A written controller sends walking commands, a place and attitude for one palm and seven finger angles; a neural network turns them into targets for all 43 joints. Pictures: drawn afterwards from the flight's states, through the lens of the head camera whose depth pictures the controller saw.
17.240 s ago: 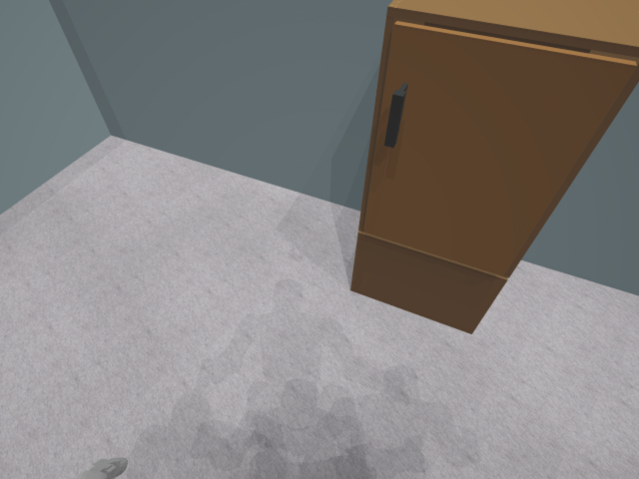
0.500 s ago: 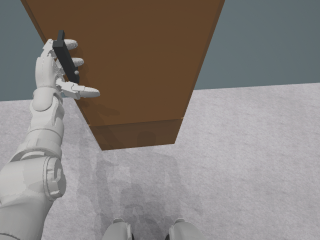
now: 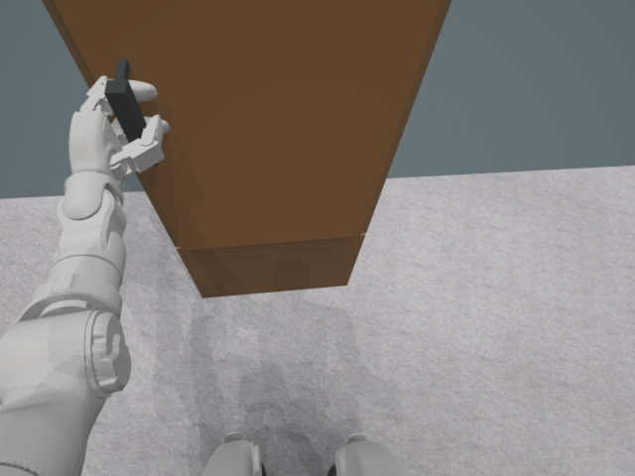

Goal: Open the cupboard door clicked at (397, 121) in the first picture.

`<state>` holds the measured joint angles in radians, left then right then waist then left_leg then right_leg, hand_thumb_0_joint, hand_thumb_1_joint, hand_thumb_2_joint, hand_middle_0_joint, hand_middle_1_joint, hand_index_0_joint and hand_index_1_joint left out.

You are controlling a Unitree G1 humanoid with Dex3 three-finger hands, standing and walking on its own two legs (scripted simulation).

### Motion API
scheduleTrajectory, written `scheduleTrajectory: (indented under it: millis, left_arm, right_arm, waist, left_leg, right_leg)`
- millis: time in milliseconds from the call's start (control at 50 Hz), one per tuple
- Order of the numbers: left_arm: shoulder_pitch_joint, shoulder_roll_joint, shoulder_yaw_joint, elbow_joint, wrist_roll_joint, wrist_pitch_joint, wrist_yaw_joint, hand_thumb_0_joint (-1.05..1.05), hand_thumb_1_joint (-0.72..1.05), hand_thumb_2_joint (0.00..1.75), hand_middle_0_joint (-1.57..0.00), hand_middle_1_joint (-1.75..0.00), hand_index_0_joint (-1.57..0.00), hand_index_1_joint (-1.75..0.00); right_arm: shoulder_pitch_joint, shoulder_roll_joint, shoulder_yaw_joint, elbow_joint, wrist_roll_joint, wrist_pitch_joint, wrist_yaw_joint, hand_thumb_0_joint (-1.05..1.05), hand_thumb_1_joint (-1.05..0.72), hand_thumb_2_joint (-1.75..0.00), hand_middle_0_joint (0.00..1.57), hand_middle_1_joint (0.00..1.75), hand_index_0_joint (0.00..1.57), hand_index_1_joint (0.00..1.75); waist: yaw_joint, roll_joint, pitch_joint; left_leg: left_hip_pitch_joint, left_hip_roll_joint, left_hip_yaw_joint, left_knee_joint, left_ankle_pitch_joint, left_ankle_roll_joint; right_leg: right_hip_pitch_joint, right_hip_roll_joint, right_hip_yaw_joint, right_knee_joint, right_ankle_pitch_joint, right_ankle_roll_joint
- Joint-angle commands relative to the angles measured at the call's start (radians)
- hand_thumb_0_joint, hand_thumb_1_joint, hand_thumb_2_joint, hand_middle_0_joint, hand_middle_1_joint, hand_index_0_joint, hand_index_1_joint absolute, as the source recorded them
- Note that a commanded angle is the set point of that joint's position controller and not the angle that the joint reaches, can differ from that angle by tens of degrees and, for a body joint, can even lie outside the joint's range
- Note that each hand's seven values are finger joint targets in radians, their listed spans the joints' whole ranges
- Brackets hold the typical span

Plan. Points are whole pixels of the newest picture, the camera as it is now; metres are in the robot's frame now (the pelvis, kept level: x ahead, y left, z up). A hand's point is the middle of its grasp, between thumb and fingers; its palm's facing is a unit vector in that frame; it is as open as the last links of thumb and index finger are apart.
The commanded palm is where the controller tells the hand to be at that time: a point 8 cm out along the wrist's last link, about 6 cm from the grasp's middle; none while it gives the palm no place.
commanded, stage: close the thumb around the handle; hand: left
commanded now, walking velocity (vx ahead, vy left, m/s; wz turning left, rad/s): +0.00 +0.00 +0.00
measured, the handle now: (136, 115) +0.56 +0.20 +0.08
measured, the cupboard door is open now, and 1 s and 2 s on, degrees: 1 27 42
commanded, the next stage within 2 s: pull the door open along its arc in 0.10 s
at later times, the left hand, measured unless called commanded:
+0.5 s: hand (153, 161) +0.48 +0.17 +0.09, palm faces +0.03 -1.00 +0.01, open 5.8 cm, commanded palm +0.42 +0.21 +0.09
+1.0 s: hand (213, 253) +0.35 +0.09 +0.09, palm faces +0.44 -0.90 +0.03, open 6.0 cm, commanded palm +0.28 +0.13 +0.09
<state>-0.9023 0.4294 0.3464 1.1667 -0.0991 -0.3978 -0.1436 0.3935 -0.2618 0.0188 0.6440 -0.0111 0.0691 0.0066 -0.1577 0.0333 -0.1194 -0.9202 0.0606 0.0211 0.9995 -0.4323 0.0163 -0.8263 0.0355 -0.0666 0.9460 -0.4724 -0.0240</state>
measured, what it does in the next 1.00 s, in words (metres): stands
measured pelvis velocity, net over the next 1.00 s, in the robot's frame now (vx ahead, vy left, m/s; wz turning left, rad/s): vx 0.01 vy -0.02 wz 0.03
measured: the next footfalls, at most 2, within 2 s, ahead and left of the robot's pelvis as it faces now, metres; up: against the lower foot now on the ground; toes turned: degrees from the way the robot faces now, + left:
none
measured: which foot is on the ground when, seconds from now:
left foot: down 0.00-1.00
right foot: down 0.00-1.00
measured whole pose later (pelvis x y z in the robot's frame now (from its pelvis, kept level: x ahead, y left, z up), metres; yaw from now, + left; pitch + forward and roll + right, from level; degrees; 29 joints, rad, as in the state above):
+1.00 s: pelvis +0.01 -0.02 +0.02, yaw +2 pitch +10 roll +0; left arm -0.16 -0.09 -0.05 0.33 0.04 -0.23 0.55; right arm 0.20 -0.18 0.00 0.56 -0.06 0.05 0.04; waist -0.01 0.03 -0.14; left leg -0.66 0.03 0.02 0.89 -0.41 0.00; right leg -0.59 0.01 -0.07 0.89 -0.49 -0.04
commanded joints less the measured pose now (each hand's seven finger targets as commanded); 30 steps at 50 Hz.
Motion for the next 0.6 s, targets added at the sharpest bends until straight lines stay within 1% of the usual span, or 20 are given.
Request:
scheduleTrajectory:
  millis: [0, 20, 40, 60, 100, 120, 140, 160, 180, 200, 220, 260, 280, 340, 380, 420, 440, 480, 520, 580]
  left_arm:
    - [-0.445, 0.227, 0.02, -0.195, -0.003, -0.065, -0.014, 0.0, 0.9, 0.9, -0.4, -1.35, -0.4, -1.35]
    - [-0.444, 0.227, 0.02, -0.19, -0.002, -0.061, -0.016, 0.0, 0.9, 0.9, -0.4, -1.35, -0.4, -1.35]
    - [-0.463, 0.225, 0.019, -0.198, -0.003, -0.065, -0.016, 0.0, 0.9, 0.9, -0.4, -1.35, -0.4, -1.35]
    - [-0.464, 0.246, 0.035, -0.209, -0.001, -0.068, -0.013, 0.0, 0.9, 0.9, -0.4, -1.35, -0.4, -1.35]
    - [-0.451, 0.197, 0.002, -0.208, -0.003, -0.066, -0.014, 0.0, 0.9, 0.9, -0.4, -1.35, -0.4, -1.35]
    - [-0.448, 0.198, 0.004, -0.183, -0.006, -0.06, -0.013, 0.0, 0.9, 0.9, -0.4, -1.35, -0.4, -1.35]
    - [-0.465, 0.225, 0.026, -0.192, -0.006, -0.066, -0.01, 0.0, 0.9, 0.9, -0.4, -1.35, -0.4, -1.35]
    - [-0.481, 0.223, 0.015, -0.22, -0.001, -0.073, -0.011, 0.0, 0.9, 0.9, -0.4, -1.35, -0.4, -1.35]
    - [-0.452, 0.217, 0.021, -0.204, -0.003, -0.07, -0.01, 0.0, 0.9, 0.9, -0.4, -1.35, -0.4, -1.35]
    - [-0.446, 0.227, 0.028, -0.193, -0.004, -0.068, -0.011, 0.0, 0.9, 0.9, -0.4, -1.35, -0.4, -1.35]
    - [-0.427, 0.222, 0.026, -0.202, -0.005, -0.067, -0.013, 0.0, 0.9, 0.9, -0.4, -1.35, -0.4, -1.35]
    - [-0.377, 0.216, 0.029, -0.231, -0.009, -0.075, -0.018, 0.0, 0.9, 0.9, -0.4, -1.35, -0.4, -1.35]
    - [-0.362, 0.208, 0.027, -0.254, -0.014, -0.078, -0.019, 0.0, 0.9, 0.9, -0.4, -1.35, -0.4, -1.35]
    - [-0.262, 0.188, 0.03, -0.286, -0.033, -0.076, -0.027, 0.0, 0.9, 0.9, -0.4, -1.35, -0.4, -1.35]
    - [-0.181, 0.155, 0.015, -0.33, -0.045, -0.07, -0.029, 0.0, 0.9, 0.9, -0.4, -1.35, -0.4, -1.35]
    - [-0.1, 0.132, 0.009, -0.406, -0.064, -0.064, -0.029, 0.0, 0.9, 0.9, -0.4, -1.35, -0.4, -1.35]
    - [-0.04, 0.125, 0.012, -0.44, -0.07, -0.063, -0.026, 0.0, 0.9, 0.9, -0.4, -1.35, -0.4, -1.35]
    - [0.075, 0.068, -0.023, -0.533, -0.083, -0.055, -0.022, 0.0, 0.9, 0.9, -0.4, -1.35, -0.4, -1.35]
    - [0.155, 0.032, -0.047, -0.605, -0.096, -0.043, -0.013, 0.0, 0.9, 0.9, -0.4, -1.35, -0.4, -1.35]
    - [0.285, -0.021, -0.083, -0.744, -0.105, -0.039, 0.007, 0.0, 0.9, 0.9, -0.4, -1.35, -0.4, -1.35]
  right_arm:
    - [0.159, -0.17, -0.057, -0.049, 0.006, -0.011, -0.011, 0.0, -0.9, -0.9, 0.2, 0.3, 0.2, 0.3]
    - [0.158, -0.171, -0.057, -0.051, 0.006, -0.011, -0.011, 0.0, -0.9, -0.9, 0.2, 0.3, 0.2, 0.3]
    - [0.162, -0.171, -0.057, -0.049, 0.005, -0.011, -0.013, 0.0, -0.9, -0.9, 0.2, 0.3, 0.2, 0.3]
    - [0.164, -0.173, -0.058, -0.049, 0.005, -0.01, -0.014, 0.0, -0.9, -0.9, 0.2, 0.3, 0.2, 0.3]
    - [0.159, -0.166, -0.059, -0.053, 0.004, -0.011, -0.011, 0.0, -0.9, -0.9, 0.2, 0.3, 0.2, 0.3]
    - [0.161, -0.168, -0.058, -0.049, 0.004, -0.012, -0.011, 0.0, -0.9, -0.9, 0.2, 0.3, 0.2, 0.3]
    - [0.171, -0.174, -0.059, -0.044, 0.001, -0.012, -0.014, 0.0, -0.9, -0.9, 0.2, 0.3, 0.2, 0.3]
    - [0.165, -0.173, -0.06, -0.047, 0.002, -0.012, -0.013, 0.0, -0.9, -0.9, 0.2, 0.3, 0.2, 0.3]
    - [0.161, -0.171, -0.061, -0.05, 0.003, -0.013, -0.012, 0.0, -0.9, -0.9, 0.2, 0.3, 0.2, 0.3]
    - [0.163, -0.173, -0.059, -0.05, 0.002, -0.013, -0.013, 0.0, -0.9, -0.9, 0.2, 0.3, 0.2, 0.3]
    - [0.163, -0.172, -0.059, -0.054, 0.003, -0.013, -0.013, 0.0, -0.9, -0.9, 0.2, 0.3, 0.2, 0.3]
    - [0.157, -0.169, -0.06, -0.064, 0.003, -0.012, -0.009, 0.0, -0.9, -0.9, 0.2, 0.3, 0.2, 0.3]
    - [0.154, -0.168, -0.063, -0.067, 0.004, -0.01, -0.008, 0.0, -0.9, -0.9, 0.2, 0.3, 0.2, 0.3]
    - [0.144, -0.166, -0.065, -0.088, 0.008, -0.007, -0.004, 0.0, -0.9, -0.9, 0.2, 0.3, 0.2, 0.3]
    - [0.127, -0.159, -0.068, -0.102, 0.014, -0.004, 0.0, 0.0, -0.9, -0.9, 0.2, 0.3, 0.2, 0.3]
    - [0.111, -0.155, -0.071, -0.121, 0.019, -0.005, 0.004, 0.0, -0.9, -0.9, 0.2, 0.3, 0.2, 0.3]
    - [0.106, -0.155, -0.074, -0.13, 0.021, -0.007, 0.004, 0.0, -0.9, -0.9, 0.2, 0.3, 0.2, 0.3]
    - [0.08, -0.144, -0.076, -0.147, 0.028, -0.013, 0.01, 0.0, -0.9, -0.9, 0.2, 0.3, 0.2, 0.3]
    - [0.056, -0.14, -0.077, -0.158, 0.034, -0.019, 0.013, 0.0, -0.9, -0.9, 0.2, 0.3, 0.2, 0.3]
    - [0.023, -0.129, -0.077, -0.176, 0.038, -0.036, 0.017, 0.0, -0.9, -0.9, 0.2, 0.3, 0.2, 0.3]
  waist:
    - [-0.022, 0.064, -0.428]
    - [-0.02, 0.07, -0.413]
    - [-0.027, 0.073, -0.417]
    - [-0.017, 0.084, -0.443]
    - [-0.019, 0.107, -0.445]
    - [-0.027, 0.071, -0.417]
    - [-0.031, 0.06, -0.419]
    - [-0.024, 0.09, -0.453]
    - [-0.017, 0.09, -0.455]
    - [-0.021, 0.068, -0.44]
    - [-0.012, 0.07, -0.442]
    - [0.01, 0.103, -0.479]
    - [0.012, 0.094, -0.49]
    - [0.034, 0.067, -0.479]
    - [0.048, 0.046, -0.471]
    - [0.067, 0.024, -0.474]
    - [0.075, 0.027, -0.48]
    - [0.094, 0.041, -0.461]
    - [0.097, 0.016, -0.413]
    - [0.114, 0.023, -0.396]
  left_leg:
    - [0.386, -0.04, -0.052, -0.075, 0.376, 0.021]
    - [0.38, -0.041, -0.051, -0.077, 0.361, 0.022]
    - [0.393, -0.04, -0.056, -0.075, 0.368, 0.022]
    - [0.413, -0.037, -0.06, -0.076, 0.391, 0.019]
    - [0.432, -0.037, -0.057, -0.073, 0.402, 0.017]
    - [0.411, -0.036, -0.059, -0.074, 0.383, 0.018]
    - [0.415, -0.035, -0.064, -0.074, 0.395, 0.021]
    - [0.43, -0.036, -0.064, -0.074, 0.403, 0.017]
    - [0.429, -0.038, -0.059, -0.072, 0.395, 0.017]
    - [0.412, -0.037, -0.058, -0.075, 0.377, 0.018]
    - [0.411, -0.038, -0.057, -0.082, 0.382, 0.017]
    - [0.441, -0.039, -0.055, -0.081, 0.419, 0.015]
    - [0.457, -0.036, -0.054, -0.083, 0.439, 0.014]
    - [0.444, -0.041, -0.044, -0.093, 0.452, 0.016]
    - [0.444, -0.042, -0.033, -0.107, 0.459, 0.016]
    - [0.434, -0.047, -0.023, -0.12, 0.46, 0.018]
    - [0.443, -0.048, -0.02, -0.122, 0.483, 0.02]
    - [0.466, -0.046, -0.012, -0.137, 0.51, 0.017]
    - [0.459, -0.046, -0.006, -0.153, 0.485, 0.018]
    - [0.487, -0.044, -0.005, -0.17, 0.513, 0.014]
  right_leg:
    - [0.12, 0.03, 0.046, -0.119, 0.419, 0.014]
    - [0.114, 0.03, 0.047, -0.123, 0.404, 0.013]
    - [0.106, 0.03, 0.045, -0.12, 0.403, 0.01]
    - [0.106, 0.03, 0.043, -0.114, 0.413, 0.01]
    - [0.088, 0.031, 0.04, -0.115, 0.413, 0.01]
    - [0.086, 0.032, 0.039, -0.12, 0.401, 0.012]
    - [0.09, 0.032, 0.038, -0.117, 0.406, 0.011]
    - [0.09, 0.03, 0.041, -0.112, 0.411, 0.011]
    - [0.092, 0.031, 0.041, -0.116, 0.404, 0.011]
    - [0.095, 0.031, 0.041, -0.12, 0.393, 0.012]
    - [0.112, 0.032, 0.04, -0.118, 0.4, 0.01]
    - [0.124, 0.032, 0.038, -0.11, 0.428, 0.006]
    - [0.131, 0.033, 0.035, -0.111, 0.443, 0.007]
    - [0.177, 0.036, 0.036, -0.114, 0.477, 0.005]
    - [0.208, 0.036, 0.033, -0.122, 0.504, 0.008]
    - [0.264, 0.035, 0.036, -0.13, 0.538, 0.008]
    - [0.28, 0.035, 0.037, -0.13, 0.563, 0.006]
    - [0.295, 0.031, 0.033, -0.136, 0.59, 0.007]
    - [0.303, 0.03, 0.031, -0.151, 0.58, 0.009]
    - [0.324, 0.026, 0.027, -0.152, 0.592, 0.009]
